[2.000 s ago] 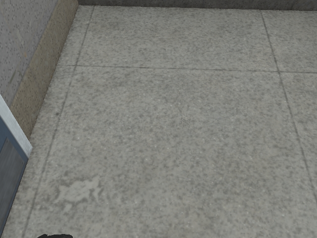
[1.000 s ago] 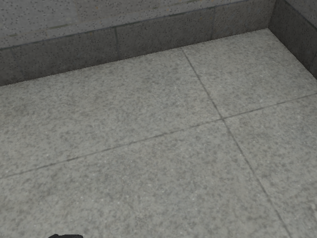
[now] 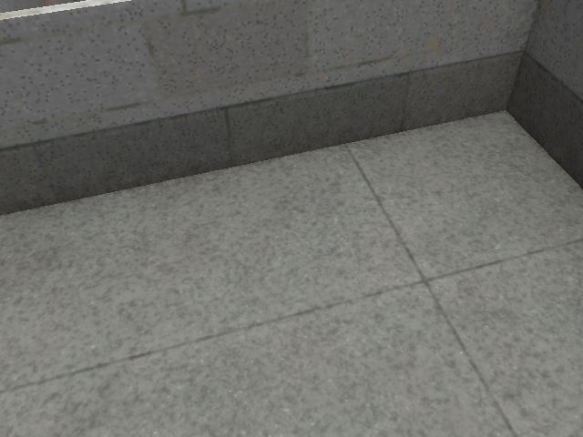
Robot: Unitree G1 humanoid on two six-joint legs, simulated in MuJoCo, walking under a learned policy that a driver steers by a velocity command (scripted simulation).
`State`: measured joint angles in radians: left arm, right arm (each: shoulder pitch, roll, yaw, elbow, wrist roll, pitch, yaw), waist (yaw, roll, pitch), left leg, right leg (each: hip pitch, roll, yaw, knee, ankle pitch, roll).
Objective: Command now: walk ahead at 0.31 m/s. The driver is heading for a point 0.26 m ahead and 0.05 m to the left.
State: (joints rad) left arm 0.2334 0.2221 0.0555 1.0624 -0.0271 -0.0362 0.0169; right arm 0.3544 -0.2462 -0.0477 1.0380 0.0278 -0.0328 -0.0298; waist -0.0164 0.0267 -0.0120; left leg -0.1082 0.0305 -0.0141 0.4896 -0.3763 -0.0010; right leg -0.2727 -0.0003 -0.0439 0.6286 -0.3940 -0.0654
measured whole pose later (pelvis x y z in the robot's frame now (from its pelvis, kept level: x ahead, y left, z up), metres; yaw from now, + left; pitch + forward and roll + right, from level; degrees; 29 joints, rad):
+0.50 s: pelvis +0.14 +0.01 +0.00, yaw -1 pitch +0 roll +0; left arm 0.27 0.22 0.02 1.10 0.00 -0.03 0.03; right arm 0.05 -0.21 -0.04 0.94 -0.01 -0.04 0.00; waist 0.04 -0.02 0.04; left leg -0.38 -0.01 0.05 0.53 -0.15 0.05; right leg -0.17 0.01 0.01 0.79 -0.58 0.02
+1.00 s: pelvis +0.19 -0.02 +0.00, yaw +0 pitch -1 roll +0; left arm 0.24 0.19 0.02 1.12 0.00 -0.02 0.03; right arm 0.16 -0.22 -0.04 1.06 0.00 0.00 -0.03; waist 0.00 0.01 0.04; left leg -0.27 0.00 0.03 0.48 -0.20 0.01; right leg -0.15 -0.01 -0.02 0.48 -0.32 0.00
